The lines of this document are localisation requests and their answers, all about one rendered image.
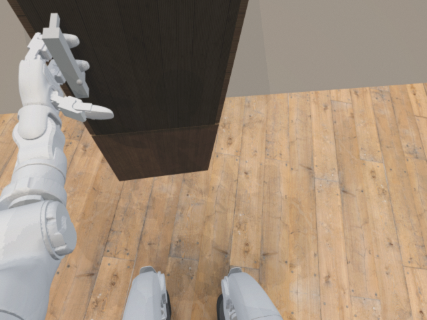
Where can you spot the handle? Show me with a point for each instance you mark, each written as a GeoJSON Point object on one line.
{"type": "Point", "coordinates": [62, 55]}

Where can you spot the cupboard door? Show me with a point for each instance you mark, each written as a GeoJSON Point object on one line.
{"type": "Point", "coordinates": [157, 64]}

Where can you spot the robot left forearm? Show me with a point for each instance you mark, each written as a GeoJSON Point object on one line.
{"type": "Point", "coordinates": [41, 166]}

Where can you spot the robot left upper arm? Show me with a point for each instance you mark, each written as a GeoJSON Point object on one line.
{"type": "Point", "coordinates": [33, 240]}

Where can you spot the left robot hand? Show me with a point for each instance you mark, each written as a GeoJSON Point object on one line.
{"type": "Point", "coordinates": [37, 82]}

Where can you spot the left robot thigh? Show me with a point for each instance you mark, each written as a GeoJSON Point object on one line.
{"type": "Point", "coordinates": [146, 297]}

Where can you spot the robot thigh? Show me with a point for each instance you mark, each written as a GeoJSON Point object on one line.
{"type": "Point", "coordinates": [244, 294]}
{"type": "Point", "coordinates": [146, 297]}

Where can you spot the right robot thigh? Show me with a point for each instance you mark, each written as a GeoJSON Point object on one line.
{"type": "Point", "coordinates": [244, 294]}

